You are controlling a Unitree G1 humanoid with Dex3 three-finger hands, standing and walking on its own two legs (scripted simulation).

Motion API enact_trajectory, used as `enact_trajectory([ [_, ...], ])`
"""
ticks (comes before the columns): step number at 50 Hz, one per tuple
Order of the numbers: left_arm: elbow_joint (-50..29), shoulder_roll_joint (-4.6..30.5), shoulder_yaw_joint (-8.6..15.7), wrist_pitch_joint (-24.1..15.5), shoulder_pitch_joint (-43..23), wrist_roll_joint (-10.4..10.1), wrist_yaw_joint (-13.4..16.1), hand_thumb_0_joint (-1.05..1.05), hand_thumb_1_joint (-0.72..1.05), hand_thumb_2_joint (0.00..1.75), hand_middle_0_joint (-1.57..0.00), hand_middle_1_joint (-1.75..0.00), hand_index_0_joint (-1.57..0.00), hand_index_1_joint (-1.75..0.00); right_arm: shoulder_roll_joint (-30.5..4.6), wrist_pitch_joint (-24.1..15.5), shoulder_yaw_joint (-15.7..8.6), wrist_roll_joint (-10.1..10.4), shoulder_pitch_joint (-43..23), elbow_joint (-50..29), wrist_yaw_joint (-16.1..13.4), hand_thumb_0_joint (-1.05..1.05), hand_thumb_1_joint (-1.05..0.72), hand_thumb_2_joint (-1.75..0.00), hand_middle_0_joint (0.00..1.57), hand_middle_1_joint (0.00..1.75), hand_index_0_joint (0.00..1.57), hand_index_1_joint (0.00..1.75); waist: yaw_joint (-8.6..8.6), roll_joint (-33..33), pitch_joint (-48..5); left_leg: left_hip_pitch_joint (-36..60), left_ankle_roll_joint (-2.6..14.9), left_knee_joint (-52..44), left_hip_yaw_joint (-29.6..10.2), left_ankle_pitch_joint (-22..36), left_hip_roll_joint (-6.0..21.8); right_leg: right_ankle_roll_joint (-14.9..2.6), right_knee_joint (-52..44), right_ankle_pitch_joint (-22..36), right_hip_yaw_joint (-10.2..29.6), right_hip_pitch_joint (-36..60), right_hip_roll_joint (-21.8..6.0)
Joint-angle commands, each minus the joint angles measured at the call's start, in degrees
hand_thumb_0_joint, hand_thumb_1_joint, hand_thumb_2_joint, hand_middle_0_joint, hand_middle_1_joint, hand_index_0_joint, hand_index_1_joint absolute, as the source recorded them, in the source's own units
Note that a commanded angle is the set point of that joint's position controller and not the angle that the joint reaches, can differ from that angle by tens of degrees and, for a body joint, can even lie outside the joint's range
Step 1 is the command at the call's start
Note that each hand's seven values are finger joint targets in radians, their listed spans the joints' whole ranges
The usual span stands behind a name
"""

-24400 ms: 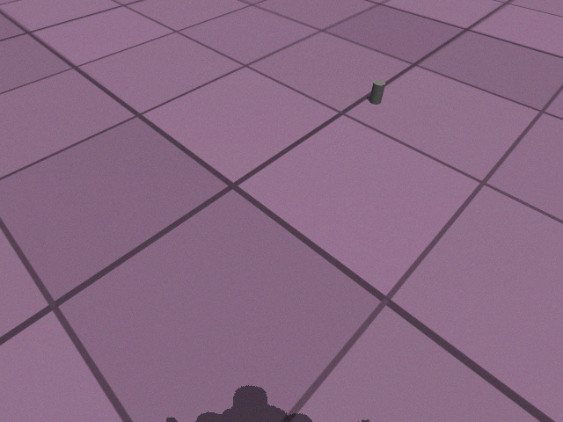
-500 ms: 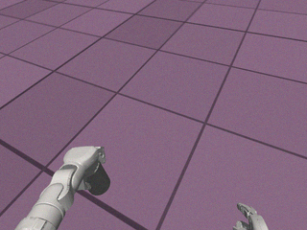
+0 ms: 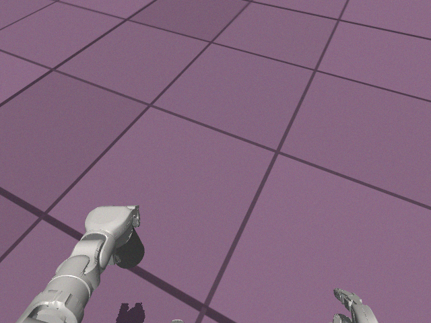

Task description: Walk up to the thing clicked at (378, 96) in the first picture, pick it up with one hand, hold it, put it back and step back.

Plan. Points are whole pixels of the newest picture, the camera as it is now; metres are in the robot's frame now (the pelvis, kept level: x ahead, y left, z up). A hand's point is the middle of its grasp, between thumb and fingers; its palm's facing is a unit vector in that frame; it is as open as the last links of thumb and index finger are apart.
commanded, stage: crouch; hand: left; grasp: from above
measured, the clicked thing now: (122, 243) +0.32 +0.22 -0.14
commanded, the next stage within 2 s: lower in 1.48 s
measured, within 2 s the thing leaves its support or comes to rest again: neither
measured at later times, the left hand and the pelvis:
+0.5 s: hand (139, 248) +0.37 +0.24 -0.34, palm faces -0.45 +0.03 -0.89, open 10.2 cm; pelvis -0.04 +0.01 -0.20, yaw -2 degrees
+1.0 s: hand (145, 258) +0.38 +0.25 -0.49, palm faces -0.47 -0.01 -0.88, open 10.2 cm; pelvis -0.05 +0.01 -0.31, yaw -5 degrees
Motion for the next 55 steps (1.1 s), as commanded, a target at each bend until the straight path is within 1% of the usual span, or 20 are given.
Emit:
enact_trajectory([
  [1,-4.7,10.3,5.4,-1.2,-27.1,3.4,8.7,0.00,0.47,1.09,-0.76,-1.20,-0.82,-1.15,-8.4,-2.2,-4.4,-1.4,4.3,-3.9,0.6,0.00,-0.90,-0.90,0.20,0.30,0.20,0.30,-3.00,1.8,-21.6,1.0,0.29,11.3,2.3,5.7,-1.0,-1.81,7.4,6.9,-2.1,-13.8,1.2],
  [4,-0.3,11.8,6.9,-1.0,-29.0,4.8,11.7,0.00,0.47,1.08,-0.76,-1.22,-0.82,-1.16,-9.2,-2.7,-5.0,-2.0,5.8,-4.1,0.9,0.00,-0.91,-0.90,0.20,0.30,0.20,0.30,-2.86,3.6,-25.1,-6.9,0.33,17.8,1.8,2.2,-0.8,-2.31,14.2,3.3,-3.0,-21.6,1.6],
  [9,4.7,13.9,8.9,0.0,-33.4,4.8,14.3,0.00,0.50,1.09,-0.77,-1.21,-0.83,-1.15,-9.1,-3.7,-5.1,-3.0,7.3,-2.9,0.3,0.00,-0.90,-0.90,0.20,0.30,0.20,0.30,-3.76,3.7,-32.3,-19.2,1.34,27.9,1.1,-0.5,-1.1,-2.53,24.5,1.5,-3.8,-30.3,2.0],
  [13,5.4,15.8,10.4,0.6,-35.9,4.3,14.4,0.00,0.45,1.06,-0.75,-1.15,-0.80,-1.10,-9.8,-4.5,-5.6,-3.7,8.6,-2.3,-0.2,0.00,-0.90,-0.90,0.20,0.30,0.20,0.30,-4.07,5.6,-37.9,-25.7,1.29,34.1,0.1,-4.5,-0.7,-2.80,31.5,-2.1,-4.3,-37.8,1.9],
  [15,7.5,15.7,10.7,0.9,-35.0,4.3,14.1,0.00,0.42,1.03,-0.74,-1.13,-0.78,-1.08,-10.0,-4.7,-5.8,-4.0,8.9,-2.1,-0.3,0.00,-0.90,-0.90,0.20,0.30,0.20,0.30,-4.55,4.9,-38.0,-29.1,1.19,36.0,-0.8,-7.3,-0.5,-2.93,34.4,-4.6,-4.8,-41.8,1.9],
  [20,6.1,20.4,13.5,0.1,-39.1,4.5,13.6,0.00,0.41,1.04,-0.74,-1.11,-0.79,-1.07,-10.0,-5.1,-5.3,-4.7,9.2,-2.0,0.0,0.00,-0.90,-0.90,0.20,0.30,0.20,0.30,-4.98,6.4,-42.8,-35.0,1.53,42.7,-1.7,-10.0,-0.6,-3.15,41.5,-7.3,-5.6,-49.7,2.0],
  [24,6.9,21.6,14.5,-1.4,-40.5,4.9,13.7,0.00,0.39,1.02,-0.72,-1.11,-0.77,-1.06,-9.8,-5.6,-4.7,-5.0,9.7,-1.6,0.4,0.00,-0.90,-0.90,0.20,0.30,0.20,0.30,-5.64,6.7,-43.2,-40.4,1.48,46.7,-2.5,-14.9,-0.7,-3.22,45.6,-11.5,-6.1,-55.8,1.9],
  [25,8.1,22.1,14.8,-1.7,-40.6,5.3,13.7,0.00,0.39,1.02,-0.72,-1.10,-0.77,-1.05,-10.3,-5.7,-4.7,-5.2,9.9,-1.3,0.5,0.00,-0.90,-0.90,0.20,0.30,0.20,0.30,-6.47,7.4,-42.7,-41.4,1.39,47.6,-2.9,-15.7,-0.7,-3.15,46.7,-12.1,-6.3,-57.8,1.7],
  [28,8.0,23.3,15.7,-2.7,-40.3,5.8,13.8,0.00,0.43,1.01,-0.75,-1.08,-0.80,-1.03,-10.5,-6.3,-4.5,-5.6,10.2,-0.7,1.4,0.00,-0.90,-0.90,0.20,0.30,0.20,0.30,-6.52,8.4,-45.1,-41.6,1.40,50.8,-3.7,-14.1,-0.7,-3.10,49.8,-11.5,-6.7,-61.5,1.5],
  [32,5.9,23.0,15.9,-4.1,-41.3,6.1,14.1,0.00,0.47,1.03,-0.78,-1.09,-0.83,-1.04,-10.8,-7.0,-4.4,-6.3,10.8,0.3,2.8,0.00,-0.90,-0.90,0.20,0.30,0.20,0.30,-6.60,11.8,-49.3,-39.9,1.06,55.0,-4.4,-7.5,-0.4,-3.02,54.3,-7.6,-7.3,-65.2,1.4],
  [34,6.6,23.2,16.0,-4.5,-41.5,6.3,14.5,0.00,0.45,1.03,-0.79,-1.07,-0.83,-1.03,-10.9,-7.1,-4.3,-6.5,11.0,0.6,3.4,0.00,-0.91,-0.90,0.20,0.30,0.20,0.30,-7.04,11.2,-49.5,-41.1,1.34,57.2,-3.9,-6.7,-0.2,-2.80,54.7,-6.7,-7.6,-66.5,1.6],
  [36,6.9,25.0,17.1,-4.7,-41.7,7.0,15.3,0.00,0.44,1.05,-0.78,-1.08,-0.82,-1.04,-10.9,-7.0,-4.1,-6.8,11.0,1.2,3.9,0.00,-0.91,-0.90,0.20,0.30,0.20,0.30,-6.34,13.0,-49.0,-42.3,1.17,58.4,-3.5,-6.8,-0.2,-2.94,56.4,-6.6,-7.5,-67.1,1.7],
  [37,7.1,23.4,16.5,-4.7,-41.8,6.9,15.4,0.00,0.45,1.06,-0.79,-1.08,-0.83,-1.04,-10.7,-7.1,-3.9,-7.1,10.9,1.3,4.2,0.00,-0.91,-0.90,0.20,0.30,0.20,0.30,-6.76,13.1,-49.3,-42.6,1.39,60.1,-3.0,-5.0,-0.3,-2.77,56.8,-5.2,-7.6,-67.1,1.8],
  [38,5.6,24.5,17.0,-4.9,-43.4,7.2,15.7,0.00,0.44,1.06,-0.79,-1.07,-0.82,-1.03,-10.8,-7.0,-3.9,-7.2,11.0,1.2,4.4,0.00,-0.91,-0.90,0.20,0.30,0.20,0.30,-6.67,12.9,-51.7,-42.7,1.62,61.4,-2.6,-3.8,-0.3,-2.75,57.4,-4.0,-7.7,-66.3,2.1],
  [39,7.2,25.0,17.6,-4.8,-42.8,7.3,15.9,0.00,0.46,1.06,-0.80,-1.07,-0.84,-1.04,-11.0,-7.1,-3.8,-7.4,11.1,1.6,4.5,0.00,-0.91,-0.90,0.20,0.30,0.20,0.30,-6.81,12.6,-50.8,-43.0,1.45,62.0,-3.0,-2.9,-0.2,-2.65,58.4,-3.4,-7.8,-67.1,1.9],
  [41,8.3,23.5,16.3,-5.1,-42.9,7.5,15.8,0.00,0.47,1.07,-0.81,-1.09,-0.85,-1.05,-11.1,-7.2,-3.6,-7.8,10.9,1.7,5.2,0.00,-0.92,-0.91,0.20,0.30,0.20,0.30,-7.62,13.6,-49.0,-44.0,1.39,63.4,-3.1,-2.1,0.0,-2.65,59.8,-3.1,-8.2,-68.8,2.0],
  [42,8.8,24.9,17.0,-5.2,-43.1,7.7,16.1,0.00,0.46,1.07,-0.81,-1.07,-0.84,-1.04,-11.2,-7.1,-3.8,-7.7,10.6,1.8,5.3,0.00,-0.91,-0.91,0.20,0.30,0.20,0.30,-6.89,13.2,-49.0,-44.4,1.45,63.7,-3.2,-2.8,0.2,-2.75,60.3,-3.5,-8.4,-69.9,2.3],
  [46,10.0,25.4,17.3,-5.4,-44.7,8.1,16.8,0.00,0.45,1.06,-0.81,-1.06,-0.84,-1.03,-11.3,-7.2,-3.4,-8.3,10.1,1.8,6.1,0.00,-0.92,-0.91,0.20,0.30,0.20,0.30,-6.99,15.8,-47.2,-47.0,1.25,65.4,-3.0,-5.1,0.4,-2.83,62.8,-4.6,-8.6,-72.0,2.4],
  [51,12.7,27.0,18.5,-5.4,-43.8,7.9,16.9,0.00,0.46,1.06,-0.81,-1.07,-0.84,-1.04,-11.6,-7.3,-3.1,-8.5,9.9,1.6,6.6,0.00,-0.92,-0.91,0.20,0.30,0.20,0.30,-7.46,13.0,-46.2,-52.0,1.87,68.6,-2.3,-7.4,0.4,-2.41,64.2,-4.9,-8.7,-72.1,2.9],
  [55,12.7,29.6,19.8,-5.6,-43.6,7.7,16.5,0.00,0.45,1.05,-0.80,-1.07,-0.83,-1.04,-11.0,-6.8,-2.8,-8.5,9.6,1.4,7.0,0.00,-0.92,-0.91,0.20,0.30,0.20,0.30,-6.47,11.9,-47.6,-55.7,2.39,71.4,-1.3,-7.2,0.3,-2.17,65.4,-3.7,-8.1,-69.7,3.5],
])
